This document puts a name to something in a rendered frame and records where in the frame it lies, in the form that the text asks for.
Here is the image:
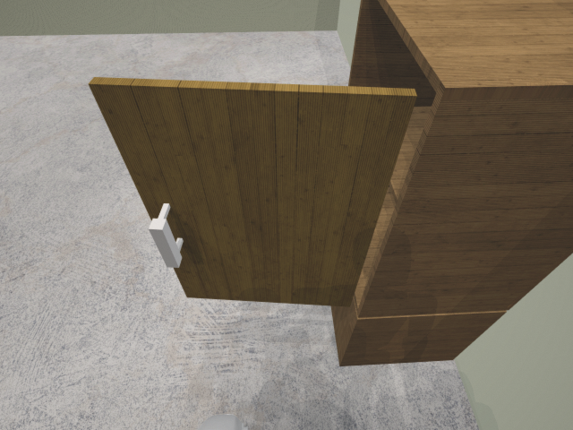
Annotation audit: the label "cupboard door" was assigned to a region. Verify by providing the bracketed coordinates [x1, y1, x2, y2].
[89, 77, 417, 307]

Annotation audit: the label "handle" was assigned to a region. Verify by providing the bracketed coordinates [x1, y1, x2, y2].
[149, 203, 183, 268]

